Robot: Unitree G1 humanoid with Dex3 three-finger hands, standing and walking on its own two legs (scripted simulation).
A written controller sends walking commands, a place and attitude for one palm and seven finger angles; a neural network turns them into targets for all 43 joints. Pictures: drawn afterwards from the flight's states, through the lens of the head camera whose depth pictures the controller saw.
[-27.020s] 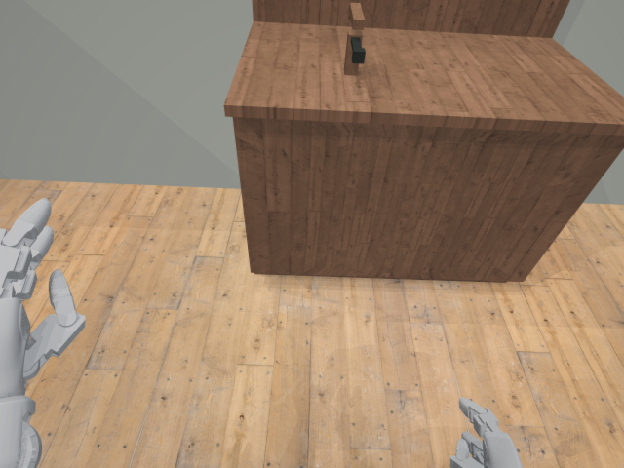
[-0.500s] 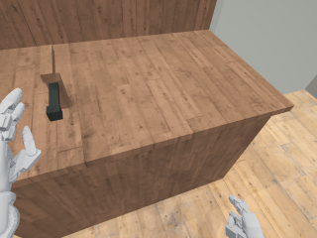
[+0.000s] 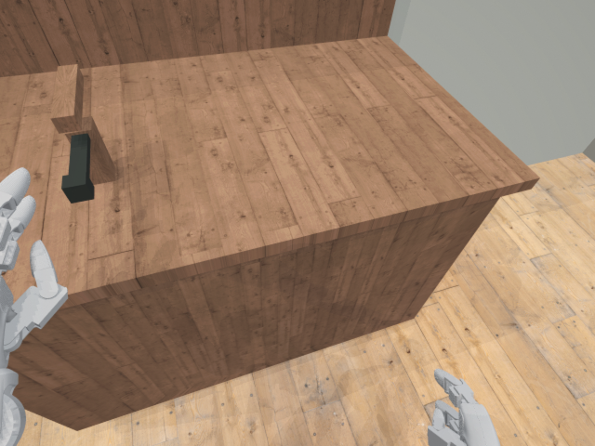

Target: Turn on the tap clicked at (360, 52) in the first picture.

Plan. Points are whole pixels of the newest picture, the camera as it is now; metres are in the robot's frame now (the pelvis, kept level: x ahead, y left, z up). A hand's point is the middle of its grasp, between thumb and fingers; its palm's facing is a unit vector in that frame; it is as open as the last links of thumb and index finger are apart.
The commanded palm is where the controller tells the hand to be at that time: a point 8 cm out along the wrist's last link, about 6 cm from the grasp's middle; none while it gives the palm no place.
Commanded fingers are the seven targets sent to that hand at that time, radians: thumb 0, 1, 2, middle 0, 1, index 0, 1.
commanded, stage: come to a stop and stand still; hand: left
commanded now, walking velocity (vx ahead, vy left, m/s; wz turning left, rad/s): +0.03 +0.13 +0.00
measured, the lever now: (78, 187) +0.38 +0.33 +0.12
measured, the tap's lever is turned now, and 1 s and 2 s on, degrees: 0 0 0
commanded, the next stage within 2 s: look again from close up in 1.02 s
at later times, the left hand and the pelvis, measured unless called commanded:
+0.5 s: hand (54, 271) +0.23 +0.27 +0.16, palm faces +0.35 -0.86 -0.38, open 7.4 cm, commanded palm +0.18 +0.31 +0.18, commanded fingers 0.00 0.90 0.90 -0.20 -0.30 -0.20 -0.30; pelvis +0.01 +0.04 +0.00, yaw -1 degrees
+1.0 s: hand (35, 264) +0.24 +0.30 +0.15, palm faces +0.38 -0.86 -0.34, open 7.4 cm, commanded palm +0.19 +0.33 +0.18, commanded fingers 0.00 0.90 0.90 -0.20 -0.30 -0.20 -0.30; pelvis +0.02 +0.05 +0.00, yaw +0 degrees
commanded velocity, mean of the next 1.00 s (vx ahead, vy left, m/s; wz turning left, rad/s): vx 0.00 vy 0.02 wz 0.00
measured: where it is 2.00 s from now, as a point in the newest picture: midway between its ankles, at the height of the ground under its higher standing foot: outside the picture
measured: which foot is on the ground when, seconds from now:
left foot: down 0.00-1.00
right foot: down 0.00-1.00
